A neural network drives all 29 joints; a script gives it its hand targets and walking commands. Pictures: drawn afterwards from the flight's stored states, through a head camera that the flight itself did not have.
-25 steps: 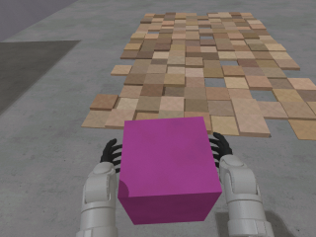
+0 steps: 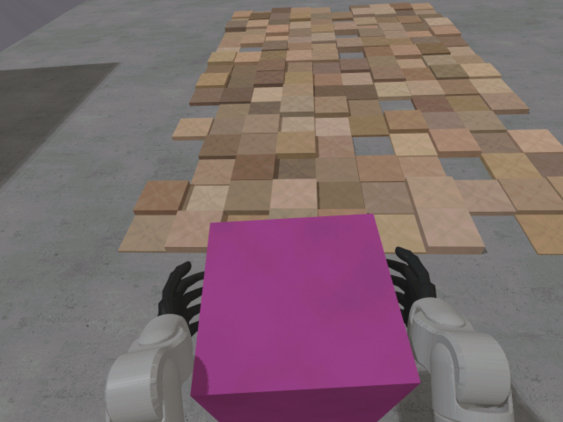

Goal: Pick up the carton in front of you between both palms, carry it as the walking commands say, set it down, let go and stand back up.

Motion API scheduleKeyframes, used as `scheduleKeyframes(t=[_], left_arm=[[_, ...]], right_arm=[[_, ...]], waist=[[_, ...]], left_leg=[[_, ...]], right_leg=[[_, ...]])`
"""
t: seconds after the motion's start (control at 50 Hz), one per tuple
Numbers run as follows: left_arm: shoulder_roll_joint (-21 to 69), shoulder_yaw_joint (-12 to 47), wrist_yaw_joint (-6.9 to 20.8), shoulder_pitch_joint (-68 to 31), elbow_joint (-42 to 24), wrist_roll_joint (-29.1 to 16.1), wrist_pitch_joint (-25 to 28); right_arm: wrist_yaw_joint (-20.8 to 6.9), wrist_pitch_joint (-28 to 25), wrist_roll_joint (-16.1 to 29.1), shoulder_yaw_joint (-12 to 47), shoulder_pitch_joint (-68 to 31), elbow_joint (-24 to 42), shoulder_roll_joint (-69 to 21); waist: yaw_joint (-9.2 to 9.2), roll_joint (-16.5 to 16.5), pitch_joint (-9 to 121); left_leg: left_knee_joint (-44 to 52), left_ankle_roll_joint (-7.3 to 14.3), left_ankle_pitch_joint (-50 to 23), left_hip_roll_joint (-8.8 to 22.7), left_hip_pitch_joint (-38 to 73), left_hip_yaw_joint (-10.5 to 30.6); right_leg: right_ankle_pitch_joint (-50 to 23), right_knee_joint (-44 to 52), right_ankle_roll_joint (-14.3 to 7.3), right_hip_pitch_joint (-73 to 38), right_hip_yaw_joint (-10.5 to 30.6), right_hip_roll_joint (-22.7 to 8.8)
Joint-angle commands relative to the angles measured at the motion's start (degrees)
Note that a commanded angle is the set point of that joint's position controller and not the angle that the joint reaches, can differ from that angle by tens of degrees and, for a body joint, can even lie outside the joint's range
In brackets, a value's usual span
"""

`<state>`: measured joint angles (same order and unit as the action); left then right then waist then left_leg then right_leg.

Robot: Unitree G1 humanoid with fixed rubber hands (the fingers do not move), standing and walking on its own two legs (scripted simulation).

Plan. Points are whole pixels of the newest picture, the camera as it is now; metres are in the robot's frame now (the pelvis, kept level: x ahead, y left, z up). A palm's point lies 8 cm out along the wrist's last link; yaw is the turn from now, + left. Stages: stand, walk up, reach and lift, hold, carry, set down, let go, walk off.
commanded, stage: carry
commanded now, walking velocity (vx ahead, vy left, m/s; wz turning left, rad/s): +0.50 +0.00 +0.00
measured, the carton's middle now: (297, 331) +0.25 +0.00 +0.03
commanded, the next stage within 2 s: none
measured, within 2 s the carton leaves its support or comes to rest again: neither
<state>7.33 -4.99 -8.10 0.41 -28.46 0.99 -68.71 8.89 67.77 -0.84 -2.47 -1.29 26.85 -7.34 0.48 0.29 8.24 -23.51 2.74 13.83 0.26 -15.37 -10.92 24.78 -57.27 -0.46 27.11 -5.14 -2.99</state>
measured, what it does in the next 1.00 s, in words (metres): walks ahead: right foot, then left foot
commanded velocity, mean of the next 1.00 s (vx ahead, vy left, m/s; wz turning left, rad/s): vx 0.50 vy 0.00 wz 0.00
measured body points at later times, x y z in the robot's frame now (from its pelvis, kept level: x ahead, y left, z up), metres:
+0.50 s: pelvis +0.30 -0.06 +0.01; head +0.29 -0.07 +0.46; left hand +0.52 +0.13 +0.09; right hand +0.56 -0.17 +0.09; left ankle +0.36 +0.08 -0.69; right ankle +0.25 -0.14 -0.74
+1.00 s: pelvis +0.61 -0.01 +0.00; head +0.65 +0.00 +0.45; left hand +0.96 +0.15 +0.13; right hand +0.96 -0.16 +0.14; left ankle +0.55 +0.08 -0.74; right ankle +0.69 -0.13 -0.70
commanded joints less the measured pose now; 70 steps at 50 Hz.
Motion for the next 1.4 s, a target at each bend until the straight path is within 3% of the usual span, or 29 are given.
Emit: scheduleKeyframes(t=[0.0, 0.06, 0.12, 0.14, 0.16, 0.18, 0.2, 0.22, 0.3, 0.32, 0.4, 0.58, 0.62, 0.64, 0.66, 0.68, 0.74, 0.8, 0.88, 0.92, 1.0, 1.04, 1.08, 1.12, 1.14, 1.18, 1.28, 1.32, 1.38], left_arm=[[38.1, 31.8, 3.2, -22.6, -6.9, -12.2, 0.8], [38.0, 31.1, 2.4, -19.2, -1.6, -9.8, 0.0], [37.3, 29.6, 1.8, -18.5, -2.2, -10.6, -0.1], [37.6, 31.7, 2.1, -18.0, -3.4, -10.1, -0.1], [37.6, 32.0, 2.5, -18.2, -3.4, -11.1, 0.1], [36.7, 31.8, 2.8, -18.7, -4.8, -11.2, 0.2], [37.6, 31.7, 3.1, -14.6, -3.9, -11.3, 0.4], [37.5, 32.7, 3.3, -17.8, -4.3, -9.8, 0.5], [46.7, 40.5, 6.7, -25.6, -11.1, -15.4, 2.8], [47.5, 41.2, 7.8, -25.3, -9.3, -15.6, 3.2], [43.2, 41.5, 9.4, -26.0, -7.4, -17.0, 3.7], [31.4, 35.4, 5.0, -30.9, -6.3, -13.4, 1.0], [28.7, 33.2, 2.9, -35.0, -7.3, -13.7, 0.3], [26.0, 31.7, 1.9, -34.9, -8.5, -13.1, 0.0], [27.4, 33.3, 1.0, -38.8, -8.5, -13.5, -0.5], [25.3, 32.3, 0.5, -39.9, -7.8, -14.7, -0.7], [29.1, 27.2, -1.1, -42.4, -1.7, -12.7, 0.2], [30.8, 26.0, -1.4, -45.6, 3.5, -10.2, 1.4], [31.1, 25.4, -2.3, -54.4, 5.1, -9.5, 2.9], [28.2, 23.3, -2.8, -57.3, 9.5, -8.2, 2.9], [28.1, 22.1, -2.1, -59.9, 15.8, -8.6, 2.2], [30.7, 21.9, -1.5, -65.1, 16.1, -11.4, 2.5], [28.7, 18.2, -1.7, -67.1, 17.8, -11.2, 2.9], [31.6, 18.8, -1.6, -66.4, 18.4, -10.4, 2.7], [35.1, 20.6, -0.7, -67.8, 17.9, -13.6, 2.7], [42.8, 24.5, 0.9, -74.9, 11.0, -19.2, 4.6], [40.2, 29.2, 1.5, -69.3, 5.4, -18.5, 6.5], [38.9, 29.0, 1.9, -70.5, 4.1, -19.6, 6.4], [35.0, 29.3, 1.9, -68.7, 6.9, -19.2, 4.7]], right_arm=[[-3.5, 0.6, 15.1, 33.4, -22.7, 5.4, -42.7], [-3.2, 0.9, 14.4, 32.7, -20.6, 5.1, -39.2], [-3.0, 1.2, 14.7, 34.6, -22.2, 6.4, -38.6], [-3.3, 1.0, 15.0, 33.3, -21.7, 6.5, -39.5], [-3.6, 0.9, 15.5, 35.2, -22.4, 7.9, -39.9], [-3.7, 1.1, 14.7, 34.6, -21.1, 7.2, -39.8], [-4.0, 1.4, 15.6, 35.2, -21.8, 9.4, -39.7], [-4.8, 1.8, 14.4, 34.9, -20.0, 5.6, -38.8], [-7.7, -1.2, 14.1, 35.6, -15.8, 3.1, -50.0], [-7.9, -2.2, 12.1, 36.0, -18.7, 5.4, -48.3], [-7.0, -3.6, 9.3, 35.1, -17.2, 3.8, -45.8], [-5.1, -0.4, 12.7, 33.5, -27.1, 5.2, -34.0], [-3.2, 0.0, 13.4, 31.5, -29.3, 6.3, -30.8], [-2.4, 0.4, 13.9, 30.4, -29.3, 5.0, -30.7], [-1.6, 0.2, 13.9, 27.2, -32.2, 4.4, -27.0], [-1.3, 0.2, 15.4, 28.3, -34.9, 5.6, -28.6], [0.0, 0.2, 15.7, 28.5, -41.3, 3.3, -30.8], [-1.1, -0.7, 17.4, 28.6, -49.0, 0.6, -32.5], [-1.6, -2.2, 17.9, 28.2, -55.9, -3.0, -33.5], [-1.1, -2.1, 16.1, 25.3, -56.2, -8.8, -31.7], [1.0, -2.0, 11.9, 21.7, -58.9, -14.8, -30.7], [1.6, -2.1, 12.1, 21.2, -63.5, -15.2, -32.7], [2.1, -0.7, 11.6, 21.0, -66.4, -18.2, -34.4], [1.9, -1.2, 12.2, 20.5, -66.9, -19.4, -36.6], [2.0, -2.1, 11.4, 18.4, -66.9, -18.1, -37.5], [2.3, -3.8, 12.4, 19.2, -73.4, -9.5, -41.3], [2.4, -5.9, 7.9, 20.9, -62.9, -9.2, -39.7], [2.5, -5.6, 7.7, 22.0, -63.4, -8.7, -38.2], [2.4, -4.0, 6.7, 19.1, -59.3, -11.2, -33.2]], waist=[[0.17, 6.1, 7.1], [1.14, 9.8, 1.3], [-0.15, 2.7, 1.4], [-0.56, 6.6, 4.6], [-0.95, 4.0, 7.0], [-2.13, -6.9, 8.7], [-2.46, -18.2, 11.2], [-2.07, -11.6, 7.7], [-1.68, 0.7, 15.1], [-2.06, -5.7, 11.9], [-2.0, -8.4, 6.7], [-1.86, -10.1, -3.0], [0.63, -1.9, 3.8], [3.23, 1.7, 11.0], [3.19, 23.9, 14.0], [1.73, 19.3, 15.4], [2.94, 3.1, 15.4], [1.89, 4.2, 14.8], [1.2, 9.7, 10.5], [2.59, 9.0, 10.2], [2.1, 10.5, 9.6], [-4.07, 2.8, 14.6], [-5.57, -23.1, 19.0], [-5.53, -13.2, 21.9], [-5.56, -6.8, 22.8], [-5.73, -6.5, 23.1], [-6.85, -6.5, 21.0], [-7.82, -6.2, 16.2], [-5.2, -4.8, 11.3]], left_leg=[[15.9, 5.5, 6.3, 18.6, 12.5, 15.5], [16.0, 4.0, 0.8, 13.7, 9.8, 9.1], [8.3, 2.6, -1.9, 14.1, 6.0, 7.3], [4.5, 1.0, -1.3, 11.8, 3.4, 4.4], [-4.2, 0.6, -8.2, 10.3, -1.8, 1.8], [-20.9, -2.9, -5.4, 6.4, -11.1, -1.1], [-34.7, -4.8, 12.6, 0.4, -21.8, 0.3], [-42.3, -4.2, 16.7, 2.5, -29.1, 5.6], [-38.0, -2.0, 9.3, 7.6, -23.8, 10.3], [-31.9, -2.4, 10.0, 6.2, -21.8, 7.6], [-18.4, -2.3, -2.7, 5.3, -15.7, 2.4], [-7.3, -1.8, -7.1, 3.4, -13.9, -2.5], [-3.2, 1.0, -0.5, 0.0, 1.4, -4.9], [-3.5, 3.8, 2.6, 6.8, 16.4, 5.2], [4.7, 6.7, 4.7, 21.1, 27.3, 33.5], [7.0, 11.1, -2.1, 22.4, 31.6, 41.1], [4.2, 9.7, -10.5, 21.3, 23.4, 29.4], [5.9, 5.5, -11.5, 16.8, 16.2, 17.5], [8.2, 6.4, -13.3, 15.2, 15.3, 9.3], [5.2, 5.5, -19.9, 11.7, 19.9, 7.4], [1.4, 4.6, -18.1, 13.2, 16.4, 4.4], [-17.9, 1.7, -22.3, 8.8, 10.5, -1.3], [-43.2, -2.0, 14.2, -2.4, -21.2, 4.5], [-55.2, -1.1, 15.1, -0.6, -31.4, 10.1], [-57.8, 0.6, 13.6, 1.4, -35.5, 11.2], [-56.1, 0.2, 8.3, 2.8, -33.9, 11.1], [-51.1, 0.4, 7.2, 2.4, -42.0, 7.5], [-49.7, 1.1, 8.2, 0.8, -46.8, 2.7], [-32.5, 2.1, -1.0, 1.5, -34.6, 1.5]], right_leg=[[-8.3, 16.3, -0.2, 5.8, -0.2, -3.6], [-14.8, 26.7, 1.5, 2.1, -6.6, 0.8], [-15.4, 31.5, 0.9, -7.5, -9.2, 1.5], [-14.0, 30.7, 0.2, -14.9, -9.8, 1.1], [-10.2, 31.2, -0.3, -25.2, -9.6, 1.2], [-2.0, 36.6, -3.4, -32.8, 6.0, -9.7], [-2.4, 44.3, -9.6, -40.2, 30.7, -22.0], [-8.5, 46.2, -13.7, -39.2, 34.6, -23.7], [-24.0, 43.8, -10.0, -35.2, 19.2, -19.5], [-14.6, 46.2, -8.1, -29.5, 15.1, -18.1], [-12.2, 49.4, -6.2, -22.4, 2.3, -12.5], [-19.8, 44.1, -6.5, -24.8, -1.2, -12.6], [-32.2, 25.4, -3.9, -23.7, -6.4, -8.1], [-26.9, 12.0, -0.5, -13.0, -9.0, -3.8], [-7.7, -4.4, 2.1, 1.4, -6.3, 2.6], [4.1, -12.1, 0.7, 9.8, -0.5, 4.4], [-0.3, -16.0, -3.2, 13.8, 5.8, -2.8], [-5.2, -6.4, -3.3, 8.7, 3.3, -2.1], [-12.5, 8.8, -1.7, 8.3, -1.0, -2.4], [-13.6, 14.9, -2.0, 9.6, -3.9, 2.0], [-16.7, 23.2, -3.5, 1.1, -4.8, 1.4], [-15.5, 32.0, -4.8, -16.6, -6.9, 3.8], [-22.3, 36.7, -8.8, -40.5, 32.8, -16.0], [-27.1, 34.5, -13.2, -46.4, 35.2, -16.6], [-35.2, 30.8, -13.2, -48.6, 28.8, -16.3], [-38.5, 29.9, -10.6, -45.0, 21.0, -13.4], [-45.8, 30.0, -11.8, -47.8, 17.0, -14.7], [-58.4, 31.1, -10.3, -48.9, 14.1, -10.9], [-55.6, 35.3, -9.1, -37.1, 6.4, -6.8]])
